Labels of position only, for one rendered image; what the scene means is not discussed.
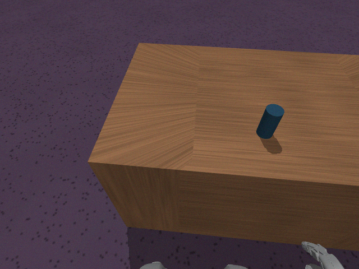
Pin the can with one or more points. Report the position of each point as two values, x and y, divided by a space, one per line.
269 121

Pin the right robot hand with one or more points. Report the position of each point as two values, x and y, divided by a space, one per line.
327 261

